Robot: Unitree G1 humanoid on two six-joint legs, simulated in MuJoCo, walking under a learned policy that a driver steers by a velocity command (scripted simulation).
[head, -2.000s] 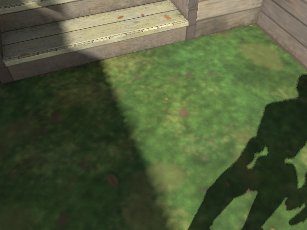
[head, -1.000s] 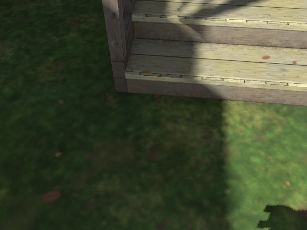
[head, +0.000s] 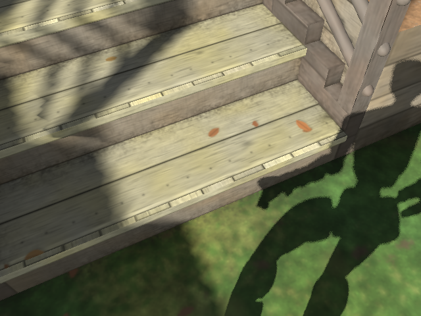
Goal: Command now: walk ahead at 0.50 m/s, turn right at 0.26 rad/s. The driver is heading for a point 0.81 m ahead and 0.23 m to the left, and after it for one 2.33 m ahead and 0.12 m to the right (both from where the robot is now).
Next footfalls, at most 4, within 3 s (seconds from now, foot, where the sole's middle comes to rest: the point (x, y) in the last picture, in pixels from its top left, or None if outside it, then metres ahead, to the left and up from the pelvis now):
0.38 left None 0.37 0.14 -0.77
0.86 right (212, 259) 0.63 0.04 -0.77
1.36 left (88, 204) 0.75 0.42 -0.61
2.08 right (169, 177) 0.84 0.17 -0.60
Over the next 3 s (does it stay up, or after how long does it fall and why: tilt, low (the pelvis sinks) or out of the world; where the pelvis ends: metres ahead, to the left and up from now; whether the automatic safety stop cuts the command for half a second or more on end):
stays up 0.83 0.39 0.15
